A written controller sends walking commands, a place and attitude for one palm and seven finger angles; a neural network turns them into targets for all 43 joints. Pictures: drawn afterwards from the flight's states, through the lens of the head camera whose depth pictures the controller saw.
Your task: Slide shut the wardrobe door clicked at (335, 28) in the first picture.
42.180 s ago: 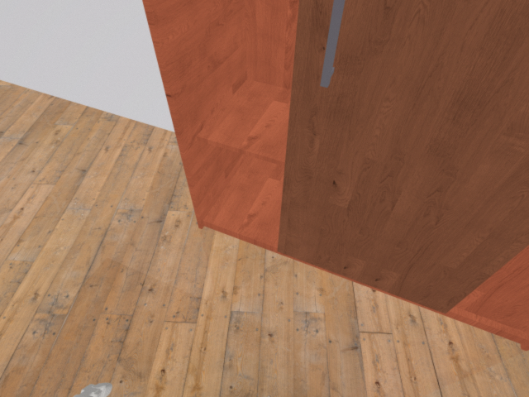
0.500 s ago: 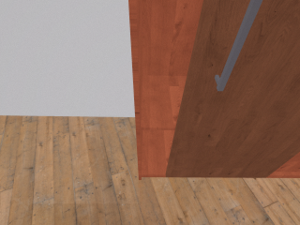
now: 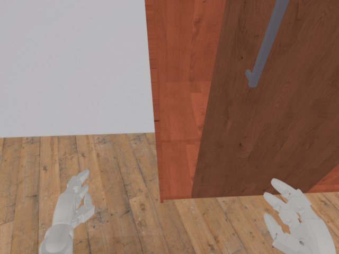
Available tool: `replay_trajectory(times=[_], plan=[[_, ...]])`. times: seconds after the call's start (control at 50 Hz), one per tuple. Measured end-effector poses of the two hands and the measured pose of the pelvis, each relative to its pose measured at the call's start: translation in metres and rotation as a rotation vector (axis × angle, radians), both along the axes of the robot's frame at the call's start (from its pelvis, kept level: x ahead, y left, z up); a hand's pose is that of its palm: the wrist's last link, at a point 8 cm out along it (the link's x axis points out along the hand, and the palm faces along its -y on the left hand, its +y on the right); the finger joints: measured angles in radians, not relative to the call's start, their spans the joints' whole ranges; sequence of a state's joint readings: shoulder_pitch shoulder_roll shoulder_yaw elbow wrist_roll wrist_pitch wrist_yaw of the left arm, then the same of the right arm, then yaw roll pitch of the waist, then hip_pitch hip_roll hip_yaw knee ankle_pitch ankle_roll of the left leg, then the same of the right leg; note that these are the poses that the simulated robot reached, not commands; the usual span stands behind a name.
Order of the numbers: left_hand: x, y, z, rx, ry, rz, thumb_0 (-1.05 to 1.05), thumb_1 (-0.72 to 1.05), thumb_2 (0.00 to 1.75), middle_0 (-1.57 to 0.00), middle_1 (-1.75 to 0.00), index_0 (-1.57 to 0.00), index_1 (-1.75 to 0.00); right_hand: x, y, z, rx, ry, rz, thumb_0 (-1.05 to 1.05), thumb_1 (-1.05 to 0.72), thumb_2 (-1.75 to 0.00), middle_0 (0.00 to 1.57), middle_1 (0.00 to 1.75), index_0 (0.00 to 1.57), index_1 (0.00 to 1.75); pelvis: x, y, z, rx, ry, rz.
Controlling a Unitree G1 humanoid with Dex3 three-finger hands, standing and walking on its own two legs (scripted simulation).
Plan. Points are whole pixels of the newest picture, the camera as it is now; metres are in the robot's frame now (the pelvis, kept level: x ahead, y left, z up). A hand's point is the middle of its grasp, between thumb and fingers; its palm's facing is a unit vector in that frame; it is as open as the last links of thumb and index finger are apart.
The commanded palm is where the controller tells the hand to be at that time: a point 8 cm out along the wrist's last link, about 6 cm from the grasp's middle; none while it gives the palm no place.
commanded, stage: raise the hand with hooked fingers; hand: right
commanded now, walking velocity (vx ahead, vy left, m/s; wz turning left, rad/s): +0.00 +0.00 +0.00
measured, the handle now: (270, 21) +0.53 -0.19 +0.31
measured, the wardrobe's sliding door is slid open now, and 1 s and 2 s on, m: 0.16 0.16 0.16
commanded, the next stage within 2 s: move the hooked fingers beside the handle in 1.68 s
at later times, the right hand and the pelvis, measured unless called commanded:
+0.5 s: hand (323, 189) +0.22 -0.25 +0.15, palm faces -0.04 +0.99 -0.11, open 11.6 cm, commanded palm +0.19 -0.29 +0.16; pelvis +0.00 -0.01 +0.02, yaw -1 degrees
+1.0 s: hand out of the picture +0.25 -0.29 +0.25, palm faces +0.02 +0.98 -0.19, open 13.8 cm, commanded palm +0.22 -0.33 +0.27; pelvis +0.01 -0.01 +0.04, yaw -3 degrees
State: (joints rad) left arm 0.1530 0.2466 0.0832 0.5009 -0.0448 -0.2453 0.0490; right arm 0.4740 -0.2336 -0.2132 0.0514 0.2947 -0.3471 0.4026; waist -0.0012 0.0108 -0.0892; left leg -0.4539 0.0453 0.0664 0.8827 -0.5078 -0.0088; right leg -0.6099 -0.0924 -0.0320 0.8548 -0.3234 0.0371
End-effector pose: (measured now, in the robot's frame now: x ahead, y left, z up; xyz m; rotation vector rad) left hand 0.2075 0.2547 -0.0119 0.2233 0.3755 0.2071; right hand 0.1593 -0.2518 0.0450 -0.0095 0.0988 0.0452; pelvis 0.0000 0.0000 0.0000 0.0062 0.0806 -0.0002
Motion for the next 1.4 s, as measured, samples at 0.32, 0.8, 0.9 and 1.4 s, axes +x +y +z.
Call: replay_trajectory(times=[0.32,0.8,0.9,1.4], plan=[[-0.039,-0.041,-0.045,-0.092,0.182,-0.070,0.02,0.90,0.90,-0.20,-0.30,-0.21,-0.30,0.033,-0.027,0.068,-0.093,-0.107,0.057,0.01,-0.24,-0.61,0.25,0.73,0.25,0.73,-0.004,0.002,0.009,0.030,-0.030,-0.030],[-0.014,-0.047,0.003,-0.056,0.045,-0.099,0.02,0.90,0.90,-0.20,-0.30,-0.20,-0.30,0.059,-0.074,0.169,-0.151,-0.252,-0.026,0.00,0.32,-0.37,0.29,1.09,0.29,1.09,0.006,-0.016,0.035,0.017,-0.110,-0.029],[-0.002,-0.061,0.005,-0.084,0.041,-0.153,0.02,0.90,0.90,-0.20,-0.30,-0.20,-0.30,0.064,-0.081,0.189,-0.163,-0.248,-0.031,0.00,0.42,-0.33,0.30,1.15,0.30,1.15,0.006,-0.014,0.037,0.015,-0.119,-0.036],[0.000,-0.025,-0.011,-0.090,0.156,-0.101,0.02,0.90,0.90,-0.20,-0.30,-0.20,-0.30,0.114,-0.088,0.245,-0.189,-0.228,-0.001,-0.01,0.50,-0.30,0.30,1.20,0.30,1.20,0.025,-0.002,0.042,-0.003,-0.106,-0.030]])
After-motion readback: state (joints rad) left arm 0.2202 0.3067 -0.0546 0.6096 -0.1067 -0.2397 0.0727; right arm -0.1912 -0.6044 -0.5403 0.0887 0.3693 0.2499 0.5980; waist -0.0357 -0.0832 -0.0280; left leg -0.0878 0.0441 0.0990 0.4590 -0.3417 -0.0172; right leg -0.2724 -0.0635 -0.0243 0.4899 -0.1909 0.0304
